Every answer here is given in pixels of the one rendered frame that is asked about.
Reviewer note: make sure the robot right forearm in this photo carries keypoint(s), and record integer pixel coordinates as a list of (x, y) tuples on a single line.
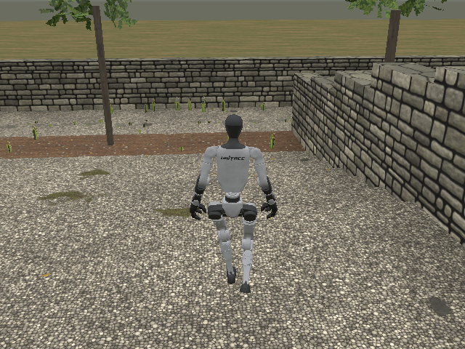
[(268, 193)]

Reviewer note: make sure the robot right upper arm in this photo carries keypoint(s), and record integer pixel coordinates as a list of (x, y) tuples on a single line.
[(256, 154)]

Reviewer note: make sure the robot right hand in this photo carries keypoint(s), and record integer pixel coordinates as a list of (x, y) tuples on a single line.
[(268, 208)]

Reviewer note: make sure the robot right shin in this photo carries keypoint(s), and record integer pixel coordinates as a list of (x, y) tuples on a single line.
[(247, 262)]

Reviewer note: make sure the robot left forearm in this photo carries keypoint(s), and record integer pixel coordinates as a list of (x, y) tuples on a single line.
[(198, 193)]

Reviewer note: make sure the left robot thigh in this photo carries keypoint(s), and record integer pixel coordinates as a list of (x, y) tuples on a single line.
[(215, 213)]

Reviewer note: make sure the robot left upper arm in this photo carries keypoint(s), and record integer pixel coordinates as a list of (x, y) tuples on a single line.
[(210, 153)]

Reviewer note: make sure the robot left hand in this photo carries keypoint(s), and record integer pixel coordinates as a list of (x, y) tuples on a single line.
[(197, 208)]

